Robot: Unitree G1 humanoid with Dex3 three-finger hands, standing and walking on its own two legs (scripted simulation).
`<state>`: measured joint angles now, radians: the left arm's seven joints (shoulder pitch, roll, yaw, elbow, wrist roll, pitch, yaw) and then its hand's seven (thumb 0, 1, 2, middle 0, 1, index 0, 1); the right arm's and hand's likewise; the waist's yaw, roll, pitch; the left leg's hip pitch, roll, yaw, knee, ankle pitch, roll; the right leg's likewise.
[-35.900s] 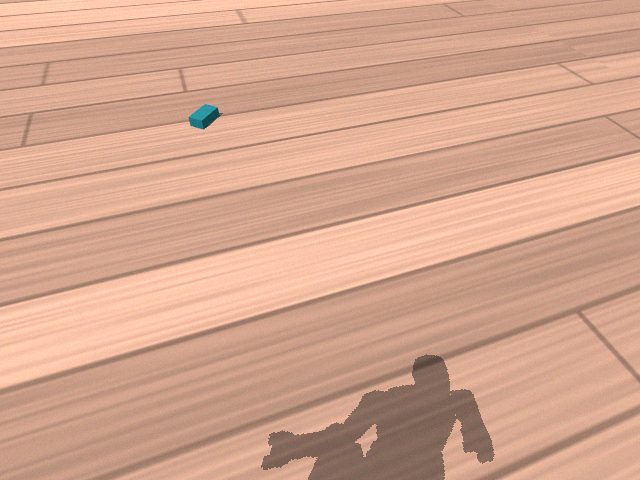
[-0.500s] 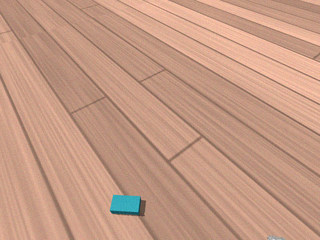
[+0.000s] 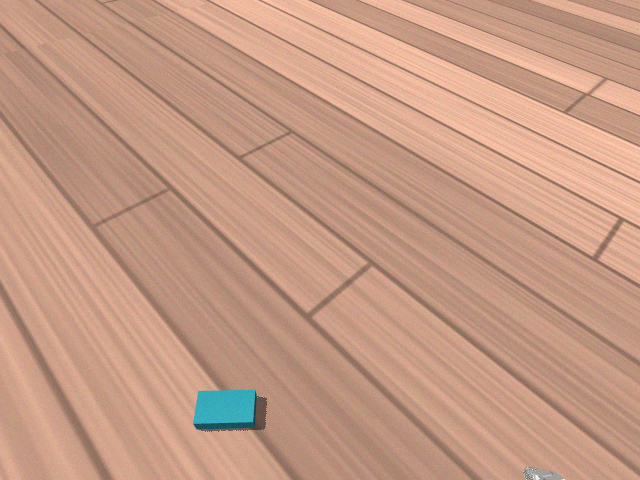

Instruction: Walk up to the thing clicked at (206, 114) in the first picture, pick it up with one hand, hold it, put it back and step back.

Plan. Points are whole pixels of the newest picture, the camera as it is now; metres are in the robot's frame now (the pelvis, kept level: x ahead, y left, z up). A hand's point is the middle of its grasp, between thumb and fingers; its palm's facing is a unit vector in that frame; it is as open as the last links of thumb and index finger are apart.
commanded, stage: walk up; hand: left
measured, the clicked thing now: (226, 409) +0.43 +0.23 -0.73
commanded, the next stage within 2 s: stand in 1.62 s
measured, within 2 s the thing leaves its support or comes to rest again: neither
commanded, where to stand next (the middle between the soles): +0.04 +0.01 m, yaw -2 degrees
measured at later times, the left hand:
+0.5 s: hand out of the picture +0.10 +0.23 -0.14, palm faces -0.02 -0.95 -0.32, open 7.4 cm
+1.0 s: hand out of the picture +0.04 +0.24 -0.13, palm faces +0.02 -0.94 -0.35, open 7.4 cm
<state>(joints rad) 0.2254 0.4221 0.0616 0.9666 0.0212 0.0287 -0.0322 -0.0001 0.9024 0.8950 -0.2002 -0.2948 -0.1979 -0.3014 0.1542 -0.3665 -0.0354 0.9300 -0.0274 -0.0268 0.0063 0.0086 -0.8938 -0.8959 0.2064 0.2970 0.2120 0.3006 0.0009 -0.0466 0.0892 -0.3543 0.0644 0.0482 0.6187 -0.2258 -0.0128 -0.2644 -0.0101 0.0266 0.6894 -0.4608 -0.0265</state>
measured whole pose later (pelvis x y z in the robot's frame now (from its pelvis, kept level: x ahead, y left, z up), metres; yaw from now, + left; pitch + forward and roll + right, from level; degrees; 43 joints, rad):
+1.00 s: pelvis -0.02 -0.02 +0.02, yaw +2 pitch -2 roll +0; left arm 0.12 0.36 0.02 1.13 0.02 -0.02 -0.01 0.00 0.90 0.90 -0.20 -0.29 -0.20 -0.30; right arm 0.14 -0.36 -0.02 1.13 -0.01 0.01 0.03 0.01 -0.90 -0.90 0.20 0.30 0.21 0.30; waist 0.00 0.00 0.06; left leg -0.18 -0.03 -0.01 0.38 -0.16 0.02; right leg -0.15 -0.01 -0.03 0.36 -0.18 0.00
